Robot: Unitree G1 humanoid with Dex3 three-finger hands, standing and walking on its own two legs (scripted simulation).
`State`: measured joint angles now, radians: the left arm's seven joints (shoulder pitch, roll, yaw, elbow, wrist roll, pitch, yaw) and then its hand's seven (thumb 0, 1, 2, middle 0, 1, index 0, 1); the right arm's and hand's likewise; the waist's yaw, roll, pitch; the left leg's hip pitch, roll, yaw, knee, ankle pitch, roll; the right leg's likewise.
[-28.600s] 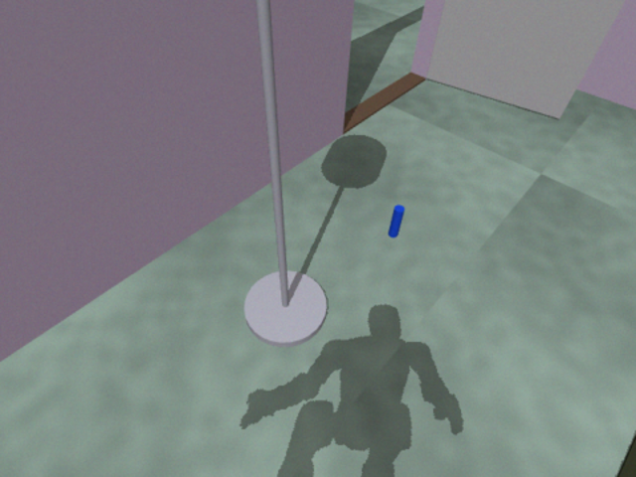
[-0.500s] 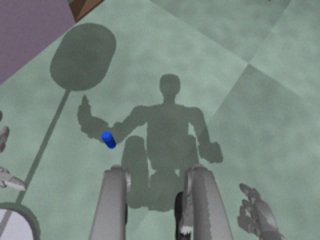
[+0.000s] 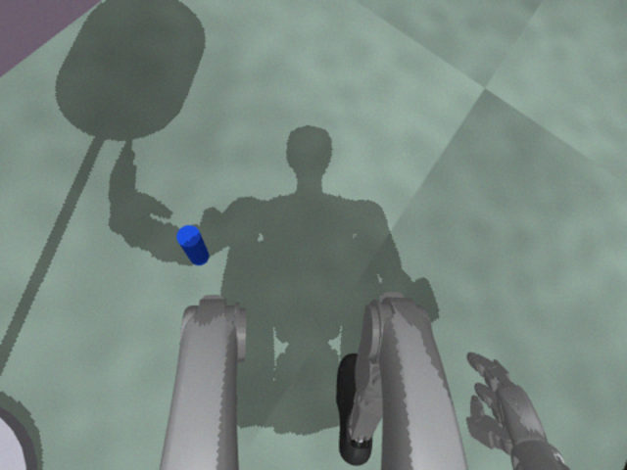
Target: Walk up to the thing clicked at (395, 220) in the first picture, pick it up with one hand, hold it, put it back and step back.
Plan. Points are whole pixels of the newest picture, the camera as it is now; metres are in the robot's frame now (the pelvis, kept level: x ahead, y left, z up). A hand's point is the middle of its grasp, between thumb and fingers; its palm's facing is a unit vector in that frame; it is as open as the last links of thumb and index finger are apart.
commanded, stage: go down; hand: left
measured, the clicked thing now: (194, 247) +0.44 +0.20 -0.36
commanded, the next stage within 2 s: approach in 0.76 s
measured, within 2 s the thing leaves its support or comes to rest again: neither
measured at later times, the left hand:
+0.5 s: hand out of the picture +0.37 +0.38 -0.05, palm faces +0.07 -0.99 -0.09, open 17.6 cm
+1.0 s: hand out of the picture +0.39 +0.39 -0.06, palm faces +0.07 -1.00 -0.06, open 17.5 cm
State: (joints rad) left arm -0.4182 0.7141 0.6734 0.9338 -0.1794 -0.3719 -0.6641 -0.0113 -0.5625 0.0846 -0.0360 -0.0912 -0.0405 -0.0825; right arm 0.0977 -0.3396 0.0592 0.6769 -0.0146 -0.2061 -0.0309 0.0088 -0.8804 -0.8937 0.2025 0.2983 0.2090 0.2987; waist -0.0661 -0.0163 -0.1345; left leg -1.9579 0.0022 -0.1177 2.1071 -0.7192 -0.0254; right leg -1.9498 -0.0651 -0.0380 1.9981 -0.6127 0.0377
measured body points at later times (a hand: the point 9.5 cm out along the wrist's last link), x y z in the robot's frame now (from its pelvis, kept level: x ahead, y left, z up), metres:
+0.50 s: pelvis -0.01 +0.00 -0.04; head +0.19 +0.06 +0.36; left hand +0.36 +0.43 -0.04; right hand +0.14 -0.28 -0.14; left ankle +0.07 +0.13 -0.40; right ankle +0.11 -0.14 -0.40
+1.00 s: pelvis -0.01 +0.01 -0.05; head +0.20 +0.08 +0.34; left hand +0.38 +0.44 -0.05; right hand +0.15 -0.27 -0.15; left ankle +0.07 +0.13 -0.40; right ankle +0.11 -0.14 -0.40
